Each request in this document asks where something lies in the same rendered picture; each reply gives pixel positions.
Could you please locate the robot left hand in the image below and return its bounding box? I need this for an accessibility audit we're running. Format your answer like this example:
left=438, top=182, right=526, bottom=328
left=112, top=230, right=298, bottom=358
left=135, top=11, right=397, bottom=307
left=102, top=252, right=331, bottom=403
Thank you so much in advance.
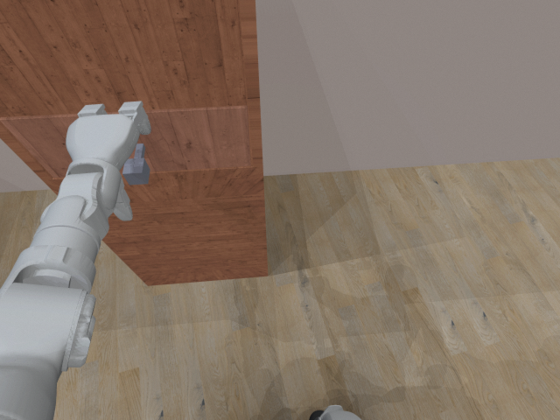
left=66, top=101, right=151, bottom=221

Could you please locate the left robot forearm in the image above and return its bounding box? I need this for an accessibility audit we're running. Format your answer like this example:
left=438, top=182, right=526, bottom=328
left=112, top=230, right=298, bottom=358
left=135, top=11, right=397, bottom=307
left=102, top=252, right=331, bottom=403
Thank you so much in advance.
left=0, top=157, right=122, bottom=301

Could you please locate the drawer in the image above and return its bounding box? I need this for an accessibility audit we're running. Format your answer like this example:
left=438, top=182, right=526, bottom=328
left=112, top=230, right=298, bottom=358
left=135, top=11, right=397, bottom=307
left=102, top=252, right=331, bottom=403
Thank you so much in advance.
left=0, top=105, right=251, bottom=178

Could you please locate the handle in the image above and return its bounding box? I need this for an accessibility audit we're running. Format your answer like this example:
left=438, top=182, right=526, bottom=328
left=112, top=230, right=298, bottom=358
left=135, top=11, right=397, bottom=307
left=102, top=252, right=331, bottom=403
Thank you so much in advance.
left=122, top=143, right=150, bottom=185

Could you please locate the robot left upper arm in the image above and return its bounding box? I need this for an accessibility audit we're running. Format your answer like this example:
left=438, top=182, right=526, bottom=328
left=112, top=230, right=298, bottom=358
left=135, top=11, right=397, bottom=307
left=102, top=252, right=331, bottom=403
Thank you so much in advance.
left=0, top=283, right=96, bottom=420

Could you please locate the cabinet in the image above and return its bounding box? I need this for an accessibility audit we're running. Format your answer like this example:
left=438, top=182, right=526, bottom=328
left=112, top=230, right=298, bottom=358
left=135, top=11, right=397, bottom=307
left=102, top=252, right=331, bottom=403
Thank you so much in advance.
left=0, top=0, right=268, bottom=286

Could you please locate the robot right shin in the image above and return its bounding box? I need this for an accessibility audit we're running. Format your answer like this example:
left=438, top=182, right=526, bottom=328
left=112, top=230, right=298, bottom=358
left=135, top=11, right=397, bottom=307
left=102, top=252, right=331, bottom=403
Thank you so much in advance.
left=320, top=405, right=343, bottom=417

